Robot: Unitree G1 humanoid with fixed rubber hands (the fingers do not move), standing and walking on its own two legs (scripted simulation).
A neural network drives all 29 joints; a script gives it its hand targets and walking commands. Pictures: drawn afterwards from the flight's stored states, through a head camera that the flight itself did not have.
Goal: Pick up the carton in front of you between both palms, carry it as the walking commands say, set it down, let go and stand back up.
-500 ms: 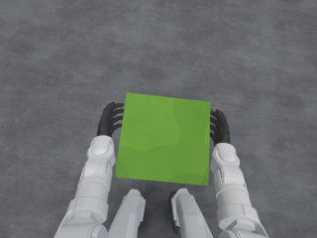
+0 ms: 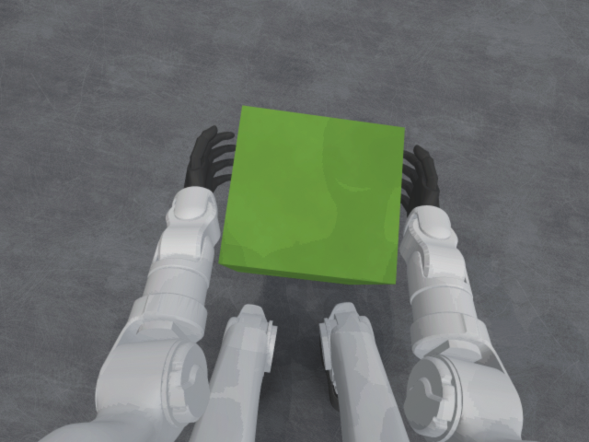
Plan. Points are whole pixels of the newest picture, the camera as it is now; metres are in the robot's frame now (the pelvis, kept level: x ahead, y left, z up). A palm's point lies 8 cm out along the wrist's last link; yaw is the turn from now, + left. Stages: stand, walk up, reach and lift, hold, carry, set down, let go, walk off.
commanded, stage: set down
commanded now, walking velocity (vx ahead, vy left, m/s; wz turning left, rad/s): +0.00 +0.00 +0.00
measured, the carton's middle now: (306, 212) +0.43 -0.01 -0.17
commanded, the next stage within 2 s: none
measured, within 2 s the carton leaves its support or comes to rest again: rests again in 1.90 s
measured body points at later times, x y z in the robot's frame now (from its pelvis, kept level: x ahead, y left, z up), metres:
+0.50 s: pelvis -0.02 +0.00 -0.12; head +0.29 +0.01 +0.21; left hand +0.50 +0.13 -0.25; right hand +0.47 -0.17 -0.25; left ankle +0.08 +0.11 -0.52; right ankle +0.09 -0.12 -0.52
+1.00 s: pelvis -0.02 +0.00 -0.18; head +0.32 +0.00 +0.12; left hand +0.52 +0.13 -0.33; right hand +0.48 -0.17 -0.34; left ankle +0.08 +0.11 -0.52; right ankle +0.09 -0.12 -0.52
